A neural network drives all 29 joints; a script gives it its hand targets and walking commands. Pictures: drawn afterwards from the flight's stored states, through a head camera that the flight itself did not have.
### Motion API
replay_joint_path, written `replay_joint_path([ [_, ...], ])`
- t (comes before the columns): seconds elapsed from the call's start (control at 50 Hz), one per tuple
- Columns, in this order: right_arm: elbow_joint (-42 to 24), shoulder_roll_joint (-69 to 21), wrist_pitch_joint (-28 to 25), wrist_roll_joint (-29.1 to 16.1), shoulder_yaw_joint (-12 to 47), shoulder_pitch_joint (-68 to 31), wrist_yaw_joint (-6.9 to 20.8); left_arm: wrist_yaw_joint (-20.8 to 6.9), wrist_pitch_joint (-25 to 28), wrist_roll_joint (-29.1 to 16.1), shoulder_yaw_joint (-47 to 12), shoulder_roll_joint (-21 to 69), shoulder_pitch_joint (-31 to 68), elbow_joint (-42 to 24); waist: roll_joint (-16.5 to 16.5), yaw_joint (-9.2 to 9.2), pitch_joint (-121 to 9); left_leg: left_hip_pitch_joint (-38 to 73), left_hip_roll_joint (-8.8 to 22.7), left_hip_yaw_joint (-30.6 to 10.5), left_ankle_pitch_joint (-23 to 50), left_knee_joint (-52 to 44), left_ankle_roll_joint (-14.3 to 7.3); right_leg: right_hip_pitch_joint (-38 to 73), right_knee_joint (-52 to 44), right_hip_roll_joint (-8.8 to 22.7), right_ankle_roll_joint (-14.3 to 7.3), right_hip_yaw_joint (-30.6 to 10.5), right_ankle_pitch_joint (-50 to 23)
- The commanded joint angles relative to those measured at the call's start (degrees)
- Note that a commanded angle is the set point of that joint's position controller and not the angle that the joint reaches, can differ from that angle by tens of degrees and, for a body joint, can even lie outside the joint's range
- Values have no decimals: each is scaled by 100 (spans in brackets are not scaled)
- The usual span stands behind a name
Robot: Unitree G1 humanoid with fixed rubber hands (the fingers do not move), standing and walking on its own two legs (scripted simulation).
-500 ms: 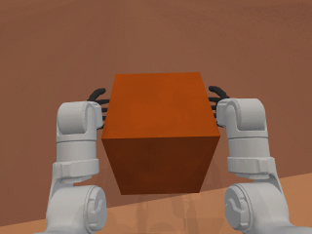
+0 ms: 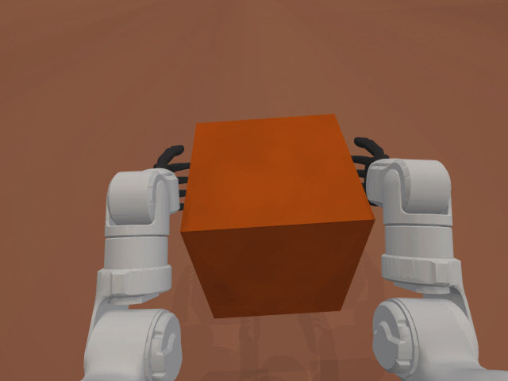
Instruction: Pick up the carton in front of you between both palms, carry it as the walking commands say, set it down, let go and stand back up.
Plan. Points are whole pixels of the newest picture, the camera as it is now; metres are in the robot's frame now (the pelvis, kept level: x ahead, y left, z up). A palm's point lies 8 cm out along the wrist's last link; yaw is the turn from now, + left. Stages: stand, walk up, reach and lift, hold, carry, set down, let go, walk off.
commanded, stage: carry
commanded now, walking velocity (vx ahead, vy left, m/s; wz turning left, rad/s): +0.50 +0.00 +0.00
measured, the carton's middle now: (271, 221) +0.36 +0.01 +0.07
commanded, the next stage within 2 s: none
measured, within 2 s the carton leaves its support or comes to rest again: neither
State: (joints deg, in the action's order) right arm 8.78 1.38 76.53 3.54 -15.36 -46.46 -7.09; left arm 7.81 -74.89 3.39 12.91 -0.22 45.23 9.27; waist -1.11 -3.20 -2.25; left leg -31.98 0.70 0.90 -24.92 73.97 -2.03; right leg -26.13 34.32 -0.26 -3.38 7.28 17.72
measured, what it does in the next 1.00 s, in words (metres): climbs: left foot, then right foot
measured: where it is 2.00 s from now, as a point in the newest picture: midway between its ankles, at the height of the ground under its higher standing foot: (268, 186)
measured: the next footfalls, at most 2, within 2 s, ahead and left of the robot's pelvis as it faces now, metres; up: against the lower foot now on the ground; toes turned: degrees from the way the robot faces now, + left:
left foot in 0.30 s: +0.36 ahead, +0.12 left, +0.01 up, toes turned +5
right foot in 0.78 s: +0.61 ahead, -0.08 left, +0.01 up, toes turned -8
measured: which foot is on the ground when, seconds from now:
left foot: up 0.00-0.28, down 0.30-0.80, up 0.82-1.00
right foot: down 0.00-0.34, up 0.36-0.76, down 0.78-1.00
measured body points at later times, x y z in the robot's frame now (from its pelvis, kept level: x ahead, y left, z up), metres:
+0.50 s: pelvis +0.28 +0.05 +0.03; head +0.31 +0.06 +0.47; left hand +0.67 +0.17 +0.14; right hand +0.64 -0.13 +0.14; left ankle +0.32 +0.12 -0.71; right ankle +0.24 -0.09 -0.62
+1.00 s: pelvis +0.57 -0.01 +0.04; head +0.59 -0.02 +0.49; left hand +0.87 +0.15 +0.11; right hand +0.89 -0.15 +0.11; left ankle +0.58 +0.13 -0.64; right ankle +0.57 -0.08 -0.71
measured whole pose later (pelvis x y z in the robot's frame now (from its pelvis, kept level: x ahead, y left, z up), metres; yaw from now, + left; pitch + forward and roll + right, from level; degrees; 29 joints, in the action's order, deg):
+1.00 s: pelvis +0.57 -0.01 +0.04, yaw +1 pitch +5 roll +2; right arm -8.5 -7.8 68.8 6.4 -11.0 -19.4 -5.7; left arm 5.6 -68.1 6.3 12.4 8.9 17.7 -9.7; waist -0.3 -0.9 -3.8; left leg -32.4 3.3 4.1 -17.9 53.4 1.4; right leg -14.4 18.8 0.8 -4.1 9.1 9.8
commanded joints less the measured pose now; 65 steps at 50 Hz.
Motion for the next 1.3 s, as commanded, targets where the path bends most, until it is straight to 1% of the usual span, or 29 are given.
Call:
replay_joint_path([
  [0.0,-823,-6246,-211,-2287,3273,-4400,1067,-1395,134,-2991,-3355,6439,5239,-1455,644,83,-2844,-1417,221,-164,272,10,-45,3219,-1138,1534,-867,-2376,-1109],
  [0.1,-1005,-5853,-124,-2093,3336,-4185,906,-1377,-32,-2905,-3326,6050,4859,-1457,723,-33,-2655,-1702,353,83,594,-1345,118,3277,-1331,1514,-1047,-1827,-1291],
  [0.2,-357,-5863,-39,-2027,3337,-3895,1051,-1453,-92,-2621,-3232,5951,4380,-691,956,-73,-2194,-652,43,667,1346,-3306,11,2978,-1239,1236,-647,-1009,-2448],
  [0.24,-142,-5960,-55,-2081,3301,-3920,1144,-1473,-57,-2541,-3173,5991,4377,-496,1068,67,-2124,85,-181,941,1376,-3929,-92,2859,-930,1191,-441,-739,-3157],
  [0.28,82,-6043,-95,-2144,3187,-3882,1215,-1473,-30,-2527,-3134,6075,4431,-355,757,597,-2685,2223,-411,1262,1560,-4558,-220,2250,561,911,-29,-96,-3904],
  [0.3,193,-6044,-131,-2169,3115,-3806,1247,-1474,-20,-2488,-3096,6065,4437,-284,165,822,-3135,3662,451,-176,652,-4644,-469,1037,1726,686,227,-20,-2426],
  [0.32,203,-6004,-197,-2179,3055,-3836,1259,-1481,-19,-2492,-3070,6164,4526,-299,-1427,786,-3196,4517,1783,-3060,883,-5218,-1114,-703,3002,-125,419,-154,-125],
  [0.34,50,-6175,-219,-2281,3089,-4018,1278,-1449,10,-2494,-3101,6216,4776,-360,-1573,755,-3015,4846,1919,-3625,1643,-5339,-1349,-1645,3868,-296,274,-706,1164],
  [0.38,-350,-6440,-256,-2522,3237,-4319,1334,-1360,58,-2413,-3030,6330,4593,-306,-493,751,-2820,4361,1748,-2624,2550,-4937,-1191,-1928,4276,114,104,-883,888],
  [0.4,-506,-6576,-291,-2624,3316,-4433,1366,-1322,84,-2354,-2999,6421,4375,-237,-312,686,-2726,4055,1653,-2224,2673,-4986,-1024,-1862,3946,267,118,-916,630],
  [0.44,-704,-6795,-372,-2734,3411,-4502,1427,-1264,163,-2259,-2993,6534,4122,-276,-519,608,-2765,3802,1535,-1705,2716,-5179,-869,-1613,3344,338,231,-809,397],
  [0.52,-841,-6925,-524,-2758,3595,-4218,1513,-1186,360,-2153,-3194,6680,3804,-444,-648,656,-2730,3867,1468,-1152,2989,-5458,-984,-1627,2184,349,392,-531,98],
  [0.62,-882,-6759,-701,-2628,3854,-3654,1511,-1194,535,-2129,-3551,6639,3456,-623,-690,676,-2428,4019,1214,-434,3701,-5420,-783,-1288,664,242,355,-195,-984],
  [0.7,-781,-6591,-732,-2351,3897,-2924,1474,-1326,529,-2172,-3669,6551,2959,-644,-815,560,-2157,3978,1107,14,4472,-5105,-455,-414,-649,63,231,105,-1433],
  [0.74,-726,-6584,-710,-2223,3924,-2455,1473,-1431,510,-2172,-3664,6587,2612,-580,-554,386,-2507,3464,885,510,5060,-3984,-122,1334,-1369,-111,111,471,-1708],
  [0.76,-746,-6540,-695,-2184,3958,-2309,1490,-1491,508,-2146,-3642,6597,2256,-495,-268,234,-2847,2571,797,563,4016,-3163,77,2621,-1221,425,-40,-107,-1568],
  [0.78,-768,-6680,-644,-2236,4055,-2244,1525,-1521,518,-2039,-3572,6454,2073,-477,940,182,-3421,1005,390,612,2086,-1756,305,4151,-943,1887,-578,-2248,-1965],
  [0.8,-865,-6770,-619,-2221,4059,-2131,1555,-1537,558,-1976,-3544,6479,1817,-416,1994,93,-3228,-698,-327,407,-287,-799,369,4903,-1456,2332,-1118,-3686,-2037],
  [0.82,-977,-6867,-647,-2214,4133,-2100,1566,-1574,572,-2000,-3599,6566,1721,-700,1594,130,-3002,-1239,-28,-24,-413,-251,225,4800,-1431,2342,-1117,-3475,-2003],
  [0.86,-1382,-7055,-721,-2185,4230,-1860,1564,-1640,614,-2152,-3834,6862,1854,-1505,547,177,-2603,-1131,348,-136,170,-713,179,4002,-1607,2052,-759,-2565,-2388],
  [0.88,-1588,-7101,-754,-2165,4297,-1654,1544,-1659,637,-2221,-3968,6947,1855,-1853,458,219,-2492,-925,469,-145,407,-1162,236,3649,-1806,1949,-618,-2213,-2297],
  [0.94,-2152,-7041,-876,-2022,4612,-811,1453,-1707,684,-2246,-4316,6888,1197,-2551,765,232,-2511,-546,401,168,710,-2019,363,3478,-2093,1713,-538,-1514,-2333],
  [1.0,-2669,-6722,-943,-1769,4842,205,1384,-1769,695,-2145,-4637,6538,142,-3008,816,228,-2311,-640,379,415,1192,-2900,412,3591,-2174,1559,-539,-1087,-2547],
  [1.08,-2974,-6377,-806,-1732,4945,1010,1431,-1838,598,-2072,-4624,6154,-879,-3027,925,202,-1789,-433,312,691,1959,-3856,321,3420,-2260,1409,-394,-673,-2828],
  [1.16,-2941,-5963,-597,-1862,4926,1081,1565,-1830,440,-1987,-4581,5753,-1055,-2965,1000,185,-1189,-116,230,919,2226,-4497,167,3268,-2111,1355,-253,-381,-3047],
  [1.22,-2762,-5806,-497,-1896,4827,1086,1626,-1804,356,-1969,-4577,5586,-975,-2876,875,299,-1254,1343,-85,1375,1999,-5013,19,2744,-986,1201,-18,72,-3668],
  [1.24,-2624,-5757,-478,-1883,4755,1190,1641,-1792,327,-1956,-4575,5539,-951,-2855,608,388,-1610,2604,-72,1329,1598,-4840,-22,2035,-72,1020,126,276,-3407],
  [1.26,-2500,-5698,-468,-1832,4690,1288,1650,-1790,292,-1950,-4574,5473,-876,-2854,-187,506,-1925,3588,998,-320,649,-5217,-247,942,1325,739,357,390,-1999],
  [1.28,-2313,-5721,-515,-1774,4622,1234,1669,-1784,247,-2009,-4647,5573,-672,-2927,-1650,479,-2157,4627,2312,-2892,447,-5874,-1039,-835,2852,-56,590,195,199],
])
